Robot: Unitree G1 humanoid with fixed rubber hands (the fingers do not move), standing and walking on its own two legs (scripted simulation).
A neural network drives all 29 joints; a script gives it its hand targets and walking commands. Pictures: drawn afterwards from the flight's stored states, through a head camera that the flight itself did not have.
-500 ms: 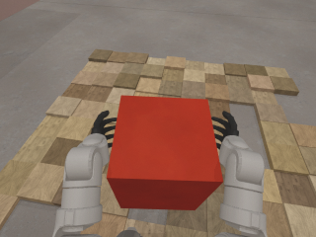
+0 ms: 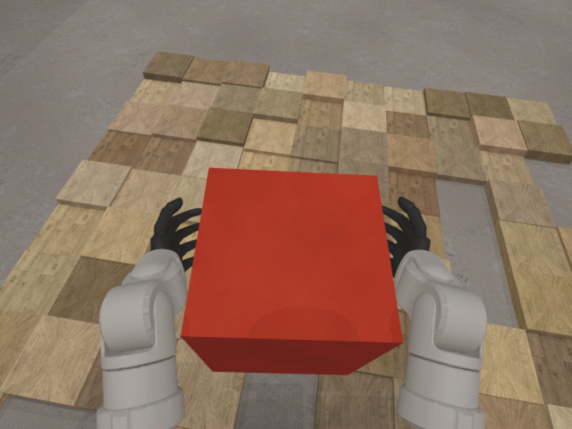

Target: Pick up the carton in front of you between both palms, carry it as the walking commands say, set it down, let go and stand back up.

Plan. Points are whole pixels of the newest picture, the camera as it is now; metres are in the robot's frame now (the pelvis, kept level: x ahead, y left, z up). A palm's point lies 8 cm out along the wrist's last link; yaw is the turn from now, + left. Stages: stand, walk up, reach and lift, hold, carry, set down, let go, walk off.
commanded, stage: carry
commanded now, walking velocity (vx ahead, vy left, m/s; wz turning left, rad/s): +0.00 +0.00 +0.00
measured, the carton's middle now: (286, 283) +0.32 +0.02 +0.01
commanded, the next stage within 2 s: none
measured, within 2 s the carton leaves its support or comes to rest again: neither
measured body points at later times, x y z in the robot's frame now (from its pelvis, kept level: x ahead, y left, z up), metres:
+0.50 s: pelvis +0.06 +0.00 -0.01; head +0.05 +0.00 +0.44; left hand +0.38 +0.14 +0.08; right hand +0.38 -0.16 +0.08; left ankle +0.01 +0.03 -0.75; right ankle +0.07 -0.11 -0.73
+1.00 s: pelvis +0.03 -0.04 +0.00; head +0.00 -0.03 +0.44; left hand +0.36 +0.11 +0.10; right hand +0.36 -0.19 +0.11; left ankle +0.01 +0.03 -0.75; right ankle +0.07 -0.11 -0.73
